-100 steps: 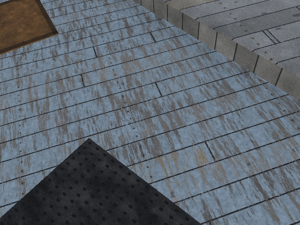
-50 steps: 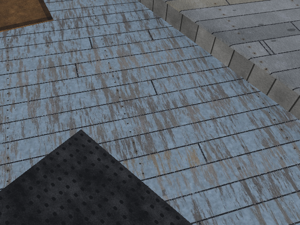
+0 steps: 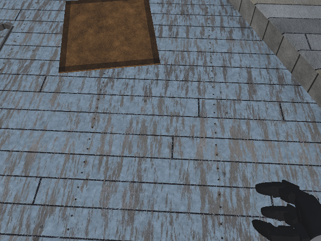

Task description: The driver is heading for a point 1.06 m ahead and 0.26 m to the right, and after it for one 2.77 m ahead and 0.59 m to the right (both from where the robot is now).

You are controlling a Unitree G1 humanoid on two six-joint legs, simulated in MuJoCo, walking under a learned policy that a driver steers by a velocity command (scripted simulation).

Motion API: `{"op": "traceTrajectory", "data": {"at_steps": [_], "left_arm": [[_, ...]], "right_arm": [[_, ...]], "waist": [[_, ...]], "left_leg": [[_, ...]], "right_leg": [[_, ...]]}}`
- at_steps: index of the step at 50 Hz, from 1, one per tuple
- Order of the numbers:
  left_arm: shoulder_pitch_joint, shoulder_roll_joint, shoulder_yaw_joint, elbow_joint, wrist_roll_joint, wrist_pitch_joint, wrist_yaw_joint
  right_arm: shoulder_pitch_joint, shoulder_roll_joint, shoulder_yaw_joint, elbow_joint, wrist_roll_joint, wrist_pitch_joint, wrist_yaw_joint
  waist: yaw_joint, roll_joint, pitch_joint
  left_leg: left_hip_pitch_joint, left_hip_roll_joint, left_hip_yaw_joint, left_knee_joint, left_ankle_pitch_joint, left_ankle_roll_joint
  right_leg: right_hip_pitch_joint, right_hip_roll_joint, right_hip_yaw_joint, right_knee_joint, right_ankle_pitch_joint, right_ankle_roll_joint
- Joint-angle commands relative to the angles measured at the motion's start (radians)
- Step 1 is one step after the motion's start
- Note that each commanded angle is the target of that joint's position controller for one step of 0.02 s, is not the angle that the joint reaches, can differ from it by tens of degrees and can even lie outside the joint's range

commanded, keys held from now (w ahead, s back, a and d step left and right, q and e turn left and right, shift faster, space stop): w+e+shift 0.54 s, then w+shift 0.16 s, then w+q+shift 0.30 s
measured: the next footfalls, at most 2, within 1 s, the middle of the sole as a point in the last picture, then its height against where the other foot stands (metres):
right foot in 0.44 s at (218, 209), level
left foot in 0.86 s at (239, 120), level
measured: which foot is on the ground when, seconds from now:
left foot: down 0.00-0.44, up 0.46-0.84, down 0.86-1.00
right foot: down 0.00-0.00, up 0.02-0.42, down 0.44-0.90, up 0.92-1.00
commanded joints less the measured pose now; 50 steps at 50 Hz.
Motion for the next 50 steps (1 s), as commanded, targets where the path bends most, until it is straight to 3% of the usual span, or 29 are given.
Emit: {"op": "traceTrajectory", "data": {"at_steps": [1,2,3,4,6,8,11,14,17,18,20,21,22,23,24,26,29,33,35,37,38,40,42,43,44,45,46,48,50], "left_arm": [[-0.039,0.054,0.007,-0.178,-0.046,-0.017,0.002],[-0.152,0.124,0.022,-0.173,-0.022,0.000,0.008],[-0.209,0.121,0.022,-0.173,-0.006,0.010,-0.002],[-0.249,0.104,0.021,-0.167,0.006,0.020,-0.013],[-0.245,0.065,0.017,-0.182,0.026,0.055,-0.033],[-0.333,0.035,0.011,-0.220,0.028,0.081,-0.046],[-0.458,0.036,-0.003,-0.296,0.031,0.090,-0.069],[-0.544,0.049,-0.015,-0.326,0.022,0.087,-0.089],[-0.588,0.072,-0.017,-0.333,0.027,0.076,-0.091],[-0.537,0.095,-0.010,-0.315,0.023,0.073,-0.084],[-0.265,0.150,0.020,-0.232,0.010,0.070,-0.065],[-0.082,0.187,0.044,-0.184,0.021,0.061,-0.044],[-0.087,0.248,0.071,-0.163,0.011,0.069,-0.013],[-0.188,0.387,0.098,-0.200,0.045,0.094,-0.006],[-0.153,0.386,0.111,-0.227,0.030,0.101,-0.002],[-0.215,0.292,0.092,-0.197,0.016,0.086,0.005],[-0.274,0.193,0.055,-0.203,0.004,0.036,0.013],[-0.216,0.161,0.046,-0.172,0.003,-0.007,0.001],[-0.176,0.165,0.047,-0.156,-0.011,-0.018,-0.010],[-0.142,0.179,0.048,-0.133,-0.016,-0.031,-0.012],[-0.142,0.201,0.052,-0.127,-0.008,-0.034,-0.008],[-0.123,0.226,0.052,-0.109,0.008,-0.034,0.003],[-0.143,0.260,0.059,-0.101,0.047,-0.017,0.019],[-0.191,0.255,0.059,-0.105,0.066,-0.001,0.027],[-0.232,0.214,0.045,-0.123,0.074,0.003,0.033],[-0.144,0.107,0.020,-0.178,0.002,-0.018,0.012],[-0.165,0.119,-0.001,-0.185,0.029,-0.036,0.009],[-0.356,0.143,-0.014,-0.230,0.047,-0.050,0.006],[-0.413,0.111,-0.029,-0.280,0.079,-0.027,0.001]], "right_arm": [[0.551,-0.335,-0.123,0.077,-0.026,0.012,-0.039],[0.442,-0.241,-0.113,0.073,-0.009,0.016,-0.035],[0.385,-0.164,-0.097,0.078,-0.001,0.011,-0.032],[0.378,-0.135,-0.091,0.095,-0.008,0.009,-0.030],[0.385,-0.108,-0.084,0.132,0.010,-0.006,-0.032],[0.408,-0.063,-0.075,0.172,0.035,-0.024,-0.019],[0.365,-0.071,-0.076,0.186,0.035,-0.045,-0.018],[0.374,-0.114,-0.086,0.198,0.032,-0.053,-0.026],[0.454,-0.179,-0.096,0.215,0.035,-0.041,-0.036],[0.467,-0.213,-0.105,0.209,0.032,-0.024,-0.044],[0.435,-0.276,-0.122,0.170,0.025,0.012,-0.056],[0.409,-0.285,-0.125,0.156,0.017,0.024,-0.050],[0.423,-0.186,-0.106,0.170,0.001,0.029,-0.032],[0.486,-0.096,-0.082,0.060,0.014,0.013,-0.021],[0.342,-0.154,-0.078,-0.003,0.015,-0.015,-0.024],[0.285,-0.162,-0.071,0.011,0.011,-0.036,-0.027],[0.352,-0.127,-0.058,0.030,-0.019,0.023,-0.026],[0.124,-0.056,-0.027,-0.053,-0.001,0.033,0.001],[0.079,-0.038,-0.019,-0.057,0.015,0.024,0.013],[0.039,-0.061,-0.028,-0.056,0.030,0.020,0.013],[0.033,-0.077,-0.035,-0.057,0.032,0.020,0.012],[0.060,-0.117,-0.054,-0.038,0.028,0.017,0.007],[0.265,-0.169,-0.082,0.022,0.038,0.019,-0.005],[0.482,-0.193,-0.100,0.093,0.043,0.026,-0.016],[0.680,-0.247,-0.122,0.141,0.036,0.036,-0.029],[0.708,-0.362,-0.163,0.162,0.030,0.042,-0.026],[0.569,-0.281,-0.151,0.142,0.030,0.046,0.000],[0.488,-0.175,-0.130,0.148,0.038,0.040,0.007],[0.488,-0.145,-0.114,0.187,0.039,0.031,-0.006]], "waist": [[-0.245,0.326,-0.515],[-0.230,0.187,-0.320],[-0.213,0.101,-0.180],[-0.199,0.043,-0.110],[-0.140,0.105,-0.049],[-0.128,0.075,0.020],[-0.088,0.094,0.077],[-0.086,0.027,0.102],[-0.084,0.023,0.089],[-0.054,0.054,0.037],[0.076,0.081,-0.137],[0.151,0.076,-0.192],[0.100,-0.053,-0.154],[-0.055,-0.290,-0.221],[0.018,-0.112,-0.292],[-0.072,0.085,-0.046],[-0.175,0.084,-0.010],[-0.109,0.038,0.089],[-0.066,-0.001,0.072],[-0.033,-0.013,0.061],[-0.036,-0.030,0.053],[-0.050,-0.038,0.002],[-0.163,-0.112,-0.117],[-0.278,-0.114,-0.200],[-0.369,-0.068,-0.271],[-0.268,0.396,-0.387],[-0.217,0.237,-0.357],[-0.194,-0.058,-0.126],[-0.128,-0.067,-0.014]], "left_leg": [[1.030,0.491,-0.861,-0.289,-0.760,0.125],[0.885,0.412,-0.739,-0.316,-0.775,0.112],[0.738,0.376,-0.554,-0.305,-0.592,0.105],[0.641,0.332,-0.415,-0.321,-0.390,0.089],[0.501,0.309,-0.273,-0.374,-0.311,0.089],[0.472,0.271,-0.109,-0.412,-0.169,0.053],[0.411,0.236,0.076,-0.476,-0.009,0.042],[0.411,0.175,0.242,-0.515,0.179,0.021],[0.564,0.190,0.299,-0.397,0.775,0.001],[0.626,0.199,0.297,-0.300,0.970,-0.005],[0.611,0.238,0.279,0.104,1.241,0.008],[0.480,0.250,0.249,0.389,1.029,0.008],[0.245,0.108,0.231,0.745,0.112,-0.011],[-0.193,-0.055,0.124,1.111,-0.466,-0.078],[-0.309,-0.024,-0.070,1.089,-0.370,-0.061],[-0.242,0.067,-0.076,0.863,-0.257,-0.043],[-0.046,0.129,-0.076,0.677,-0.292,-0.086],[0.014,0.139,0.002,0.273,-0.002,-0.086],[0.100,0.100,0.039,0.102,0.217,-0.051],[0.118,0.074,0.061,-0.009,0.329,-0.008],[0.112,0.064,0.057,-0.056,0.322,0.016],[0.122,-0.005,0.106,-0.084,0.202,0.056],[0.275,-0.078,0.108,-0.048,0.016,0.093],[0.457,-0.096,0.123,-0.056,-0.051,0.111],[0.704,-0.002,0.008,0.026,-0.205,0.151],[0.987,0.239,-0.636,-0.139,-0.425,0.342],[0.987,0.269,-0.883,-0.307,-0.471,0.361],[0.688,0.222,-0.657,-0.337,-0.361,0.300],[0.459,0.138,-0.530,-0.360,-0.235,0.271]], "right_leg": [[-0.768,0.028,-0.037,0.875,0.022,-0.061],[-0.848,-0.048,-0.050,0.898,0.137,-0.070],[-0.854,-0.089,-0.065,0.846,0.205,-0.065],[-0.823,-0.116,-0.068,0.810,0.217,-0.058],[-0.791,-0.152,-0.077,0.788,0.206,-0.035],[-0.844,-0.177,-0.090,0.757,0.230,-0.031],[-0.871,-0.176,-0.132,0.643,0.403,-0.022],[-0.757,-0.131,-0.240,0.388,0.541,-0.053],[-0.648,-0.033,-0.356,0.235,0.536,-0.105],[-0.585,0.011,-0.377,0.225,0.483,-0.117],[-0.291,0.094,-0.355,0.257,0.349,-0.156],[-0.067,0.090,-0.268,0.162,0.317,-0.190],[0.068,-0.005,-0.101,0.146,0.191,-0.213],[0.303,-0.232,0.455,0.001,0.204,-0.393],[0.320,-0.277,0.666,-0.206,0.024,-0.415],[0.003,-0.222,0.508,-0.302,0.087,-0.305],[-0.303,-0.130,0.301,-0.305,0.287,-0.295],[-0.456,-0.042,0.143,-0.393,0.434,-0.241],[-0.420,-0.034,0.097,-0.412,0.574,-0.197],[-0.283,-0.080,0.072,-0.453,0.674,-0.167],[-0.193,-0.102,0.056,-0.456,0.707,-0.151],[-0.012,-0.128,-0.007,-0.357,1.067,-0.111],[0.075,-0.168,-0.047,-0.083,1.410,-0.081],[0.024,-0.158,-0.095,0.177,1.446,-0.067],[-0.192,-0.124,-0.132,0.541,1.231,-0.055],[-0.637,0.102,-0.164,1.054,0.448,0.047],[-0.828,0.079,-0.057,1.082,0.130,0.017],[-0.826,-0.044,-0.032,0.917,0.221,0.006],[-0.763,-0.086,-0.042,0.782,0.182,0.030]]}}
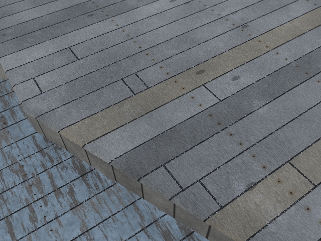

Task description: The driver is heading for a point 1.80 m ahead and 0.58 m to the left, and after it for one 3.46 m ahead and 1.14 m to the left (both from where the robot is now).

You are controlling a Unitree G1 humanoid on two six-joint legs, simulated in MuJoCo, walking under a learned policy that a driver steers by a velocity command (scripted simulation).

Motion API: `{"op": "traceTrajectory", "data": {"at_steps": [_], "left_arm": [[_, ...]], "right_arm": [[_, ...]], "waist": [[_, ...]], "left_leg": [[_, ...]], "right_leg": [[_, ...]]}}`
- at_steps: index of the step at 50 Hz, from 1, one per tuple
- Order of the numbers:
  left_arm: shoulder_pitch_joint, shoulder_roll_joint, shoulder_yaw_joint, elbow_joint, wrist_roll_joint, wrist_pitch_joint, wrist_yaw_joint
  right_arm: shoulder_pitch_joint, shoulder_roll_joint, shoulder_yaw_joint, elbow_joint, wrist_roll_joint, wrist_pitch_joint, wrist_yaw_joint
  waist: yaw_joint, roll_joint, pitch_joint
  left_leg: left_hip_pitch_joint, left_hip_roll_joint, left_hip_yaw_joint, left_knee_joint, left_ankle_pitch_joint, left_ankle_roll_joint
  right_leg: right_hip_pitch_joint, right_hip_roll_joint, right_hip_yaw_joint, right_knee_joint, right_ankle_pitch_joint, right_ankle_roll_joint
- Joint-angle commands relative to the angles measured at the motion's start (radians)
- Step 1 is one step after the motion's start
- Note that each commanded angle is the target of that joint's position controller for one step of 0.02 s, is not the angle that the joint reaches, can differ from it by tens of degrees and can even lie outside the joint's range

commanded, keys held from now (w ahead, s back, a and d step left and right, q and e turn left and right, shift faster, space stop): w+q+shift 0.64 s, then w+shift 0.16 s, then w+e+shift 0.20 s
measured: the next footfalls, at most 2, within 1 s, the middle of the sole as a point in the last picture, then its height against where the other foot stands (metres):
right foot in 0.28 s outside the picture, level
left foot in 0.64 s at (120, 203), level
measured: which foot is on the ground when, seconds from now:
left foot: down 0.00-0.28, up 0.30-0.62, down 0.64-0.94, up 0.96-1.00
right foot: up 0.00-0.26, down 0.28-0.62, up 0.64-0.92, down 0.94-1.00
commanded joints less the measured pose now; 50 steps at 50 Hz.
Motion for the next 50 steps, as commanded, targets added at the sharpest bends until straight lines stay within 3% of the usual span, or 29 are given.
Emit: {"op": "traceTrajectory", "data": {"at_steps": [1,6,10,12,13,14,15,16,18,21,24,27,29,30,31,32,33,34,35,37,39,41,42,44,46,47,48,49,50], "left_arm": [[-0.056,0.064,-0.008,-0.143,0.033,0.003,-0.007],[-0.268,0.033,-0.046,-0.252,-0.005,0.014,-0.029],[-0.252,0.065,-0.037,-0.266,-0.003,0.012,0.003],[-0.093,0.103,-0.014,-0.232,-0.006,-0.015,0.021],[0.115,0.137,0.005,-0.165,-0.012,-0.021,0.041],[0.282,0.184,0.029,-0.122,0.009,-0.017,0.061],[0.267,0.258,0.047,-0.112,0.025,0.002,0.059],[0.231,0.179,0.054,-0.111,0.032,0.010,0.045],[0.196,0.040,0.024,-0.095,0.026,0.000,0.021],[0.233,0.006,0.019,0.004,-0.005,-0.025,0.005],[0.103,-0.009,0.023,0.026,-0.015,-0.044,0.012],[0.041,0.053,0.033,-0.003,-0.031,-0.074,0.026],[-0.003,0.190,0.070,-0.026,-0.067,-0.070,0.027],[0.000,0.193,0.072,-0.075,-0.089,-0.053,0.026],[-0.080,0.173,0.068,-0.112,-0.107,-0.029,0.024],[-0.150,0.077,0.053,-0.118,-0.063,0.008,0.008],[-0.019,-0.044,0.015,-0.235,-0.053,0.000,0.042],[-0.025,-0.019,-0.001,-0.270,-0.035,-0.014,0.066],[-0.246,-0.047,-0.030,-0.359,-0.012,-0.036,0.081],[-0.277,-0.105,-0.056,-0.421,0.016,0.005,0.057],[-0.191,-0.039,-0.053,-0.400,-0.021,0.066,0.067],[-0.228,-0.056,-0.068,-0.393,-0.055,0.084,0.068],[-0.092,-0.094,-0.074,-0.349,-0.028,0.085,0.041],[0.048,-0.085,-0.044,-0.253,-0.005,0.102,0.016],[0.226,0.010,0.005,-0.204,-0.031,0.096,-0.003],[0.326,0.103,0.038,-0.173,-0.030,0.096,-0.009],[0.287,0.195,0.057,-0.137,-0.036,0.087,-0.003],[0.058,0.140,0.053,-0.172,-0.063,0.091,0.009],[-0.009,0.083,0.045,-0.179,-0.065,0.078,0.002]], "right_arm": [[0.096,-0.094,-0.020,0.002,0.009,-0.021,-0.007],[0.076,-0.133,-0.036,-0.021,0.019,-0.040,-0.005],[0.139,-0.135,-0.051,-0.023,0.026,-0.030,-0.013],[0.113,-0.170,-0.055,0.001,0.012,-0.023,-0.017],[0.051,-0.178,-0.061,-0.006,0.024,-0.027,-0.013],[0.034,-0.043,-0.031,-0.029,0.030,-0.044,-0.021],[0.089,0.057,0.005,-0.107,0.054,-0.049,-0.030],[0.052,-0.023,0.003,-0.089,0.019,-0.021,-0.048],[-0.105,-0.013,-0.004,-0.113,0.006,0.002,-0.028],[-0.284,0.073,0.024,-0.263,-0.003,0.029,0.000],[-0.327,0.080,0.047,-0.330,-0.014,0.050,0.008],[-0.233,0.012,0.052,-0.306,-0.015,0.057,0.022],[-0.014,-0.087,0.011,-0.260,-0.016,0.072,0.015],[0.066,-0.152,-0.020,-0.198,-0.011,0.075,0.016],[0.235,-0.165,-0.047,-0.122,-0.019,0.051,0.026],[0.299,-0.215,-0.081,-0.075,0.044,0.050,-0.005],[0.185,-0.310,-0.080,-0.108,-0.035,0.035,0.003],[0.229,-0.295,-0.106,-0.113,-0.025,0.038,0.001],[0.257,-0.220,-0.086,-0.090,-0.009,0.022,-0.038],[0.163,-0.130,-0.045,-0.020,-0.027,-0.015,-0.099],[-0.051,-0.073,0.005,-0.050,-0.010,-0.041,-0.049],[-0.193,-0.101,0.013,-0.065,0.004,-0.070,-0.034],[-0.191,-0.136,0.002,-0.066,0.024,-0.087,-0.030],[-0.031,-0.280,-0.045,-0.009,0.056,-0.091,-0.011],[-0.022,-0.287,-0.064,-0.025,0.036,-0.056,-0.009],[-0.050,-0.235,-0.063,-0.041,0.027,-0.042,-0.006],[-0.076,-0.007,-0.015,-0.118,0.011,-0.054,0.027],[0.051,0.068,0.014,-0.190,-0.067,-0.059,0.038],[0.050,0.031,0.016,-0.181,-0.083,-0.065,0.039]], "waist": [[0.045,-0.014,-0.002],[0.022,0.056,0.083],[0.007,0.046,-0.058],[0.098,0.008,-0.169],[0.190,0.032,-0.275],[0.219,-0.042,-0.333],[0.118,-0.264,-0.353],[0.137,-0.093,-0.285],[0.139,-0.003,-0.092],[0.071,-0.136,0.033],[-0.031,-0.135,0.083],[-0.113,-0.055,-0.073],[-0.238,-0.087,-0.236],[-0.264,0.016,-0.307],[-0.353,0.183,-0.235],[-0.335,0.302,-0.133],[-0.085,0.284,-0.299],[-0.114,0.043,-0.595],[-0.197,0.052,-0.485],[0.005,0.031,-0.121],[0.204,-0.070,0.111],[0.241,-0.174,0.267],[0.266,-0.215,0.142],[0.207,-0.071,-0.132],[0.278,0.128,-0.298],[0.349,0.072,-0.252],[0.221,-0.350,-0.176],[0.032,-0.397,-0.131],[-0.007,-0.158,-0.043]], "left_leg": [[0.170,0.262,-0.512,-0.315,-0.127,0.201],[-0.099,0.155,-0.363,-0.414,0.062,0.172],[0.176,0.193,-0.397,-0.230,0.467,0.119],[0.265,0.122,-0.374,0.135,0.934,0.059],[0.153,0.108,-0.381,0.347,0.744,0.050],[-0.126,0.082,-0.288,0.595,0.031,0.047],[-0.435,0.013,-0.145,0.797,-0.334,0.004],[-0.575,0.120,-0.100,0.916,-0.294,0.005],[-0.645,0.150,-0.063,0.995,-0.222,-0.004],[-0.732,0.168,-0.043,1.071,-0.249,0.020],[-0.656,0.156,0.017,0.940,-0.231,0.027],[-0.100,0.091,0.175,0.514,0.137,0.046],[0.217,0.022,0.203,0.413,0.069,0.041],[0.412,-0.057,0.257,0.363,0.158,0.067],[0.701,0.057,0.105,-0.062,0.487,0.188],[0.750,0.117,0.015,-0.153,0.511,0.272],[0.973,0.363,-0.301,0.221,1.243,0.343],[1.147,0.490,-0.475,0.115,0.849,0.409],[0.785,0.482,-0.784,-0.164,0.309,0.349],[0.422,0.570,-0.710,-0.208,0.043,0.245],[-0.092,0.506,-0.364,-0.396,-0.120,0.167],[-0.650,0.313,-0.168,-0.594,-0.125,0.141],[-0.732,0.255,-0.086,-0.615,0.034,0.121],[-0.207,0.269,-0.005,-0.389,0.941,0.124],[0.213,0.326,0.015,0.069,1.566,0.104],[0.201,0.266,-0.025,0.513,1.384,0.078],[-0.177,0.020,-0.103,0.938,0.119,0.002],[-0.478,-0.003,-0.237,1.119,-0.078,0.003],[-0.532,0.056,-0.192,1.209,-0.032,-0.009]], "right_leg": [[-0.314,-0.105,0.052,-0.081,-0.049,0.034],[-0.135,-0.108,-0.054,-0.578,0.171,0.102],[-0.091,-0.075,-0.009,-0.616,0.088,0.061],[0.138,0.008,-0.062,-0.846,0.047,0.030],[0.431,-0.049,-0.003,-0.962,0.114,0.018],[0.752,-0.299,0.144,-0.887,0.083,-0.013],[0.876,-0.569,0.547,-0.902,0.491,-0.092],[0.808,-0.556,0.541,-0.868,0.408,-0.145],[0.617,-0.430,0.264,-0.914,0.464,-0.073],[0.431,-0.357,0.021,-0.992,0.694,0.020],[0.257,-0.275,-0.182,-1.125,0.804,0.087],[0.085,-0.200,-0.292,-1.057,1.283,0.102],[0.127,-0.249,-0.228,-0.756,1.536,0.051],[0.088,-0.209,-0.243,-0.454,1.758,0.071],[-0.233,-0.127,-0.243,0.154,1.028,0.113],[-0.518,0.045,-0.281,0.734,-0.301,0.090],[-0.837,-0.016,-0.134,1.165,-0.398,0.085],[-0.956,-0.038,-0.010,1.292,-0.313,0.031],[-0.868,-0.094,0.070,1.280,-0.235,0.037],[-1.098,-0.127,0.317,1.290,-0.538,-0.024],[-0.952,-0.142,0.126,0.873,-0.471,-0.019],[-0.453,-0.141,-0.072,0.367,-0.225,0.040],[-0.053,-0.150,-0.082,0.177,0.030,0.025],[0.098,-0.028,-0.199,0.050,-0.044,-0.044],[0.050,0.087,-0.260,-0.111,-0.265,-0.078],[0.051,0.101,-0.082,-0.330,-0.392,-0.143],[0.118,-0.048,0.582,-0.777,-0.602,-0.203],[0.163,-0.159,1.101,-1.069,-0.789,-0.232],[0.100,-0.184,1.063,-1.055,-0.812,-0.208]]}}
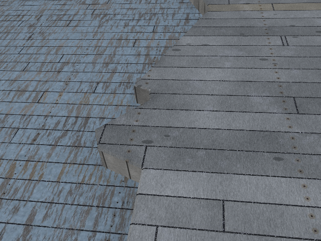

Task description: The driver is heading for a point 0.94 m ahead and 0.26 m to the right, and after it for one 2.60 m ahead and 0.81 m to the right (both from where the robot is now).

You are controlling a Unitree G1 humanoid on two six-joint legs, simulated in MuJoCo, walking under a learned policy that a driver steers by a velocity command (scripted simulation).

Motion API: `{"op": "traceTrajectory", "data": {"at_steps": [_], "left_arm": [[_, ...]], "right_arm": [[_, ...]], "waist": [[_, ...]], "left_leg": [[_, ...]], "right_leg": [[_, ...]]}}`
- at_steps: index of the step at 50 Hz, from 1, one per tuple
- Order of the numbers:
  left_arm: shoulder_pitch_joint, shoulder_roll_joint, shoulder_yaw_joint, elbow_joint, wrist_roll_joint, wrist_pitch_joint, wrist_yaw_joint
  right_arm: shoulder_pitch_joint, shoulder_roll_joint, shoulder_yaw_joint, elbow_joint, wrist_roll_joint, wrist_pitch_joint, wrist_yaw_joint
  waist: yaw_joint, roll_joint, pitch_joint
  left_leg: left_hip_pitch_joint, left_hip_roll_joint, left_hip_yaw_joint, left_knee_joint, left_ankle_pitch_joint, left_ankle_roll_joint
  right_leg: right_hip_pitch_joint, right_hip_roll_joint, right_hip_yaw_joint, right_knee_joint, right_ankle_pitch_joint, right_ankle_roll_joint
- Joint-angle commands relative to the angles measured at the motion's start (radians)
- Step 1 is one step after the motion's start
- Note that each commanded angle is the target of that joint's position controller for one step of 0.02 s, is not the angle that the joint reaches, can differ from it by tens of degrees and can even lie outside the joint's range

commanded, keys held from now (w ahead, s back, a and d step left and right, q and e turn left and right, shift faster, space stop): w+e+shift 0.56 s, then w+shift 0.18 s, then w+q+shift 0.02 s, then q+shift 0.24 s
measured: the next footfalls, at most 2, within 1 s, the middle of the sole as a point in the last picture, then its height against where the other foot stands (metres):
left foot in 0.36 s outside the picture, level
right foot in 0.78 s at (274, 175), level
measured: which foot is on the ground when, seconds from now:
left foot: up 0.00-0.34, down 0.36-0.78, up 0.80-1.00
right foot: down 0.00-0.36, up 0.38-0.76, down 0.78-1.00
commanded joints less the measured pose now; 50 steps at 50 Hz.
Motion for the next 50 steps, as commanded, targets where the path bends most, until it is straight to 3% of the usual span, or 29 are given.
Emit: {"op": "traceTrajectory", "data": {"at_steps": [1,3,4,7,12,15,16,17,18,19,20,22,23,25,27,31,33,35,37,38,39,40,41,42,43,45,46,48,50], "left_arm": [[0.052,0.178,0.084,0.037,-0.011,-0.026,-0.004],[0.140,0.137,0.082,0.131,0.013,-0.057,0.001],[0.168,0.131,0.082,0.158,0.012,-0.070,0.000],[0.192,0.148,0.084,0.153,0.011,-0.065,0.005],[0.297,0.254,0.125,0.178,-0.021,-0.071,0.026],[0.292,0.286,0.135,0.184,-0.023,-0.073,0.021],[0.242,0.329,0.145,0.170,-0.015,-0.077,0.016],[0.144,0.336,0.148,0.140,-0.006,-0.087,0.007],[0.126,0.219,0.119,0.111,0.014,-0.097,-0.001],[0.252,0.119,0.079,0.062,-0.041,-0.090,0.003],[0.225,0.205,0.080,0.083,-0.023,-0.069,0.016],[0.060,0.236,0.090,0.070,0.016,-0.045,-0.002],[-0.024,0.222,0.089,0.052,0.036,-0.037,-0.018],[-0.013,0.167,0.072,0.006,0.030,-0.008,-0.043],[-0.084,0.141,0.059,-0.044,0.028,0.008,-0.058],[-0.209,0.135,0.032,-0.112,0.026,-0.006,-0.082],[-0.277,0.109,0.014,-0.121,0.023,-0.015,-0.092],[-0.265,0.146,0.020,-0.096,0.022,-0.022,-0.085],[-0.104,0.210,0.044,-0.045,0.041,-0.026,-0.066],[0.094,0.246,0.065,0.017,0.044,-0.026,-0.048],[0.261,0.302,0.092,0.070,0.056,-0.029,-0.025],[0.239,0.379,0.109,0.073,0.053,-0.034,-0.008],[0.243,0.382,0.121,0.033,0.047,-0.037,0.001],[0.202,0.324,0.118,0.029,0.023,-0.042,0.006],[0.153,0.265,0.097,0.069,0.012,-0.054,0.008],[0.074,0.173,0.070,0.083,0.019,-0.079,0.008],[0.062,0.186,0.073,0.088,0.010,-0.083,0.011],[0.017,0.149,0.067,0.098,-0.002,-0.096,0.005],[-0.075,0.151,0.062,0.090,-0.001,-0.101,0.019]], "right_arm": [[-0.019,0.020,0.021,-0.203,-0.052,-0.036,0.010],[-0.158,0.073,0.053,-0.291,-0.040,-0.010,-0.015],[-0.194,0.057,0.055,-0.308,-0.027,0.007,-0.021],[-0.256,-0.006,0.064,-0.344,-0.016,0.023,-0.016],[-0.420,-0.002,0.082,-0.361,0.003,-0.012,-0.009],[-0.307,-0.056,0.060,-0.319,0.023,-0.014,-0.027],[-0.165,-0.103,0.039,-0.290,0.031,-0.017,-0.041],[0.059,-0.148,0.013,-0.225,0.031,-0.015,-0.065],[0.223,-0.200,-0.010,-0.189,0.004,-0.014,-0.090],[0.150,-0.242,-0.017,-0.211,-0.045,-0.015,-0.091],[0.061,-0.179,-0.025,-0.231,-0.038,-0.012,-0.083],[0.006,-0.061,-0.001,-0.197,-0.020,-0.026,-0.064],[0.065,-0.047,0.004,-0.155,-0.016,-0.034,-0.060],[0.070,-0.030,0.009,-0.105,0.002,-0.052,-0.060],[0.089,-0.012,0.016,-0.062,0.019,-0.064,-0.047],[0.049,-0.044,0.023,-0.030,0.010,-0.076,-0.038],[0.115,-0.082,0.020,0.003,0.018,-0.082,-0.035],[0.160,-0.152,0.008,0.022,0.018,-0.073,-0.045],[0.161,-0.218,-0.003,0.033,0.020,-0.044,-0.069],[0.128,-0.241,-0.004,0.031,0.024,-0.027,-0.076],[0.088,-0.231,-0.003,0.017,0.029,-0.021,-0.073],[0.116,-0.084,0.021,-0.026,0.023,-0.026,-0.070],[0.244,-0.094,0.026,-0.055,0.107,-0.020,-0.077],[0.114,-0.128,0.021,-0.064,0.084,-0.018,-0.084],[0.094,-0.090,0.027,-0.070,0.074,-0.016,-0.078],[0.124,-0.044,0.028,-0.020,0.039,0.019,-0.063],[0.198,-0.021,0.027,-0.023,0.023,0.047,-0.052],[0.144,-0.019,0.009,-0.016,0.014,0.068,-0.045],[0.072,0.024,0.015,-0.059,0.029,0.064,-0.031]], "waist": [[-0.106,-0.127,0.148],[-0.108,-0.068,0.190],[-0.105,-0.058,0.190],[-0.086,-0.011,0.181],[0.025,-0.092,0.072],[-0.036,-0.135,-0.077],[-0.128,-0.142,-0.140],[-0.251,-0.127,-0.211],[-0.282,0.010,-0.274],[-0.155,0.270,-0.377],[-0.166,0.132,-0.307],[-0.153,-0.075,-0.024],[-0.165,-0.107,0.065],[-0.093,-0.009,0.104],[-0.071,-0.025,0.150],[-0.038,-0.039,0.204],[-0.061,-0.057,0.235],[-0.043,-0.010,0.192],[0.065,0.063,0.070],[0.166,0.084,-0.017],[0.240,0.063,-0.067],[0.112,-0.242,-0.159],[0.086,-0.205,-0.457],[0.088,-0.008,-0.373],[0.019,-0.030,-0.140],[-0.073,0.029,0.058],[-0.115,-0.091,0.048],[-0.132,-0.071,0.122],[-0.161,-0.111,0.105]], "left_leg": [[-0.657,-0.002,-0.050,0.546,-0.047,-0.013],[-0.681,0.048,-0.005,0.530,-0.178,-0.023],[-0.674,0.062,0.016,0.438,-0.247,-0.033],[-0.475,0.074,0.117,0.005,-0.255,-0.072],[-0.370,0.002,0.126,-0.524,0.173,-0.111],[0.022,-0.070,0.126,-0.648,0.205,-0.077],[0.191,-0.044,0.096,-0.661,0.172,-0.071],[0.416,0.024,0.064,-0.657,0.119,-0.059],[0.626,0.210,-0.089,-0.627,-0.168,-0.040],[0.815,0.499,-0.622,-0.721,-0.229,0.083],[0.678,0.478,-0.702,-0.820,-0.444,0.136],[0.378,0.397,-0.469,-0.901,-0.354,0.100],[0.285,0.345,-0.329,-0.908,-0.148,0.058],[0.224,0.332,-0.235,-0.965,-0.108,0.044],[0.197,0.311,-0.081,-0.988,0.133,0.009],[0.041,0.195,0.208,-1.083,0.414,-0.042],[-0.003,0.208,0.252,-1.164,0.597,-0.053],[0.141,0.231,0.278,-1.077,1.036,-0.056],[0.204,0.276,0.279,-0.783,1.302,-0.054],[0.142,0.286,0.266,-0.529,1.285,-0.041],[-0.015,0.222,0.272,-0.187,0.981,-0.042],[-0.261,0.024,0.234,0.279,-0.345,-0.065],[-0.460,-0.021,-0.052,0.546,-0.388,-0.056],[-0.452,0.056,-0.045,0.488,-0.251,-0.058],[-0.461,0.080,-0.008,0.368,-0.222,-0.067],[-0.348,0.118,0.012,0.198,-0.205,-0.082],[-0.304,0.113,0.035,0.174,-0.209,-0.104],[-0.319,0.108,0.072,0.047,-0.173,-0.098],[-0.261,0.086,0.137,-0.168,0.035,-0.084]], "right_leg": [[0.396,-0.190,1.007,-0.928,-0.386,-0.151],[0.287,-0.103,0.623,-0.859,-0.116,-0.128],[0.297,-0.070,0.498,-0.868,-0.010,-0.121],[0.230,-0.001,0.377,-1.025,0.183,-0.174],[0.666,-0.070,0.393,-1.055,0.964,-0.138],[0.676,-0.072,0.398,-0.853,1.266,-0.048],[0.636,-0.071,0.405,-0.681,1.271,-0.031],[0.527,-0.042,0.392,-0.455,1.180,-0.019],[0.351,0.009,0.328,-0.169,0.562,-0.029],[0.069,0.075,0.233,0.102,0.029,0.003],[-0.023,-0.010,0.190,0.138,0.169,-0.013],[-0.024,-0.076,0.150,0.097,0.272,-0.011],[-0.016,-0.107,0.146,0.068,0.270,-0.012],[-0.067,-0.151,0.144,0.060,0.274,-0.004],[-0.128,-0.177,0.125,0.040,0.288,0.006],[0.021,-0.126,0.027,-0.260,0.528,0.007],[0.201,-0.072,-0.071,-0.446,0.622,-0.024],[0.283,0.006,-0.135,-0.503,0.581,-0.051],[0.507,0.068,-0.122,-0.548,0.449,-0.087],[0.735,0.057,-0.054,-0.610,0.427,-0.111],[0.963,-0.027,0.065,-0.722,0.470,-0.135],[1.170,-0.328,0.344,-0.632,0.994,-0.113],[1.379,-0.564,0.679,-0.652,1.253,-0.301],[1.210,-0.486,0.562,-0.710,1.268,-0.263],[0.975,-0.445,0.449,-0.780,1.230,-0.226],[0.658,-0.372,0.255,-0.909,1.207,-0.147],[0.585,-0.408,0.210,-0.940,1.207,-0.177],[0.518,-0.316,0.030,-0.979,1.231,-0.111],[0.466,-0.201,-0.139,-1.011,1.182,-0.040]]}}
